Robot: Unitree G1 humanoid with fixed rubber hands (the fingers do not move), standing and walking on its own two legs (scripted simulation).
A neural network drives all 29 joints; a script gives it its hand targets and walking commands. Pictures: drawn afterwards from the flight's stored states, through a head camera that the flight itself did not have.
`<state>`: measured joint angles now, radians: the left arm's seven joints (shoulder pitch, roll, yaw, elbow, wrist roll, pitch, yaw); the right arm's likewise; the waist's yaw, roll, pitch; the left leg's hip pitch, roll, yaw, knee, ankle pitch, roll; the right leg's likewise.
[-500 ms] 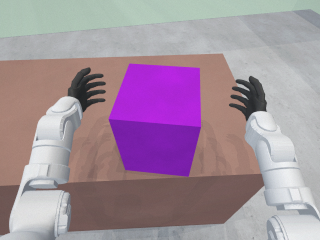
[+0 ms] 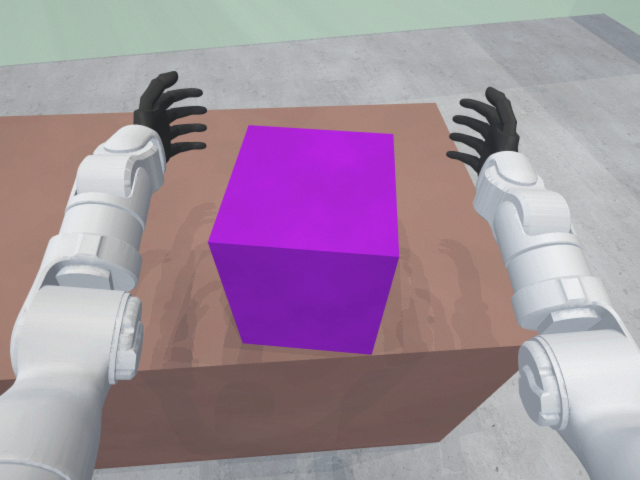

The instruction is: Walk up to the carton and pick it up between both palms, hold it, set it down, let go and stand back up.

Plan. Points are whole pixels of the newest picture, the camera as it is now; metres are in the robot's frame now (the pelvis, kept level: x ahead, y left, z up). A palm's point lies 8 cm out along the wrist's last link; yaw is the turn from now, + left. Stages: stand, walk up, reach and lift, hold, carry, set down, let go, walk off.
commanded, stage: reach and lift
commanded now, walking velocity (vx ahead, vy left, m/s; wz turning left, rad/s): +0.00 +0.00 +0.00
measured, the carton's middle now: (313, 245) +0.43 +0.00 +0.03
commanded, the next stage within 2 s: none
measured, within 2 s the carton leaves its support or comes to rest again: neither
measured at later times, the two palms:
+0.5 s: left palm (182, 187) +0.46 +0.17 +0.13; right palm (465, 195) +0.41 -0.19 +0.13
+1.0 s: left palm (201, 211) +0.46 +0.15 +0.08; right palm (455, 230) +0.41 -0.19 +0.07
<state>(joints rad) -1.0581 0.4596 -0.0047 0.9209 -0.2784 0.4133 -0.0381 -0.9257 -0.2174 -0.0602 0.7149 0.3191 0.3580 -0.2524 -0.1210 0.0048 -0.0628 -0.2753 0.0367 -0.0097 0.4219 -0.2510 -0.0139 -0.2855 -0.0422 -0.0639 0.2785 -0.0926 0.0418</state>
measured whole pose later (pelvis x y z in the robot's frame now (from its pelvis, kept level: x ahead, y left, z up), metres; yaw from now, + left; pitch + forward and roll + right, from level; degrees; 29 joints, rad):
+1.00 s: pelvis -0.02 +0.00 -0.02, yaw +0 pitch +19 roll -1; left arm -1.17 0.33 -0.14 1.58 -0.35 -0.19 -0.02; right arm -0.99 -0.08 -0.15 1.23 0.17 -0.08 -0.22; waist -0.14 0.02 -0.22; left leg -0.67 0.03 -0.03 0.62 -0.29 -0.02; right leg -0.69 -0.05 -0.07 0.51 -0.15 0.03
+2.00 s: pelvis +0.02 +0.01 +0.00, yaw +1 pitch +7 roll -2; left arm -0.96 0.09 0.47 1.26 0.33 -0.20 -0.06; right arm -0.76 0.17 -0.71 0.94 -0.47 -0.28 -0.11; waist -0.06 0.01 -0.01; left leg -0.25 0.02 -0.02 0.38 -0.26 -0.01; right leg -0.24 -0.06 -0.08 0.22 -0.10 0.06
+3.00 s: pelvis +0.01 +0.00 +0.00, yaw +2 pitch +9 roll -2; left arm -0.94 0.09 0.39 1.25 0.31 -0.31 -0.02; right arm -0.76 0.11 -0.66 1.13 -0.39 -0.54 -0.19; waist -0.05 -0.01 -0.05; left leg -0.30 0.02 -0.03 0.34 -0.20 -0.02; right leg -0.27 -0.05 -0.10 0.16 -0.04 0.04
